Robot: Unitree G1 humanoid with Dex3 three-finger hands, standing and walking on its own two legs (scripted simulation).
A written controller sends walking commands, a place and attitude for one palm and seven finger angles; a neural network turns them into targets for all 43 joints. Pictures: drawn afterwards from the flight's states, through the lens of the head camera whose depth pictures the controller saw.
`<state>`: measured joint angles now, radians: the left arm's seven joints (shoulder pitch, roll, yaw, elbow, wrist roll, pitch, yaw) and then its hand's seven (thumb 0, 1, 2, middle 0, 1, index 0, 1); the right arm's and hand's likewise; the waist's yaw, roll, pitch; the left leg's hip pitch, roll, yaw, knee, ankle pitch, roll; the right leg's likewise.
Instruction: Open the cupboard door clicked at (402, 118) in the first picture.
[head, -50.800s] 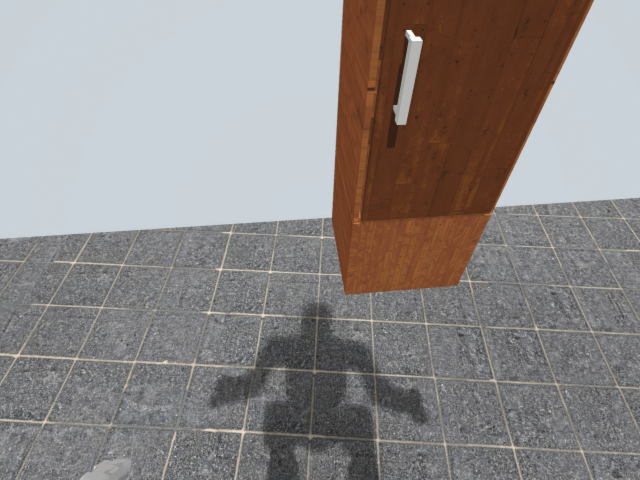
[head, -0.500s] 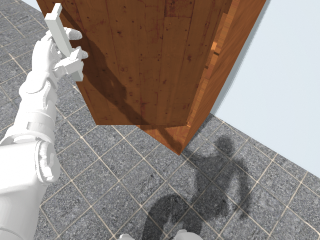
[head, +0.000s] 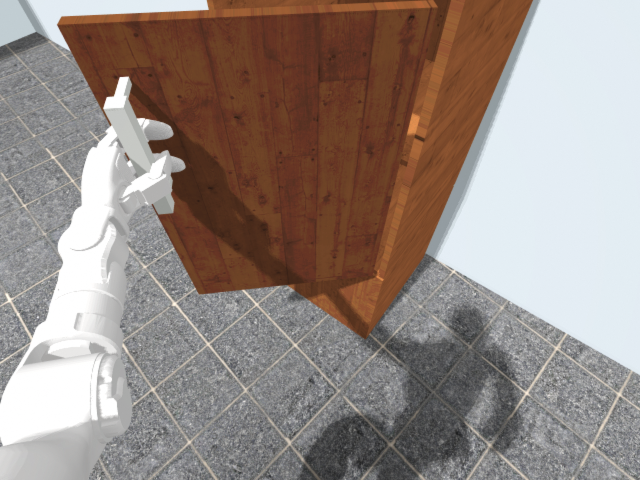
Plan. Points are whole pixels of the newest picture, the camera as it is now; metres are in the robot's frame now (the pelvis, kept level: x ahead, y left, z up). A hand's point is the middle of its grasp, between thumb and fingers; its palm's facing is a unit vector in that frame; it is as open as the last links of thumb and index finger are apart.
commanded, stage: pull the door open along its arc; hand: left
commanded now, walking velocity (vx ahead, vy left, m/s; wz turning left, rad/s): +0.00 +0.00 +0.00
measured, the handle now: (146, 151) +0.51 +0.19 +0.12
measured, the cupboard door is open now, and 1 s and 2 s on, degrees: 44 80 79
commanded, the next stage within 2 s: open thumb and fingers to let go in 0.74 s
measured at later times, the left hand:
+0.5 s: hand (198, 263) +0.34 +0.11 +0.12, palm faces +0.36 -0.93 +0.01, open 5.7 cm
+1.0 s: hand (249, 313) +0.28 +0.06 +0.12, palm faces +0.36 -0.93 -0.01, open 6.2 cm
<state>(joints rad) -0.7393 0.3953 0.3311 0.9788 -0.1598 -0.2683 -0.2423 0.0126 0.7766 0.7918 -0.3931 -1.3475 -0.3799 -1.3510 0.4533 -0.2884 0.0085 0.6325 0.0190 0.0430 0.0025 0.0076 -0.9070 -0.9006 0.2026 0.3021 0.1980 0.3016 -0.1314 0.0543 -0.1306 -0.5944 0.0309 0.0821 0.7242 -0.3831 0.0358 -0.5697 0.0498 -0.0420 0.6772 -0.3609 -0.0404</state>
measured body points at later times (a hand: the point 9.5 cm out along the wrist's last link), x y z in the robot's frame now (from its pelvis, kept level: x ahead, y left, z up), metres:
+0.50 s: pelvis +0.00 -0.02 +0.02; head -0.01 -0.04 +0.47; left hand +0.31 +0.16 +0.12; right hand +0.18 -0.23 -0.08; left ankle -0.03 +0.09 -0.71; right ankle -0.03 -0.10 -0.71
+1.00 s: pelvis -0.01 -0.03 +0.01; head -0.02 -0.06 +0.46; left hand +0.25 +0.10 +0.12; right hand +0.19 -0.23 -0.09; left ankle -0.03 +0.09 -0.71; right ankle -0.03 -0.10 -0.71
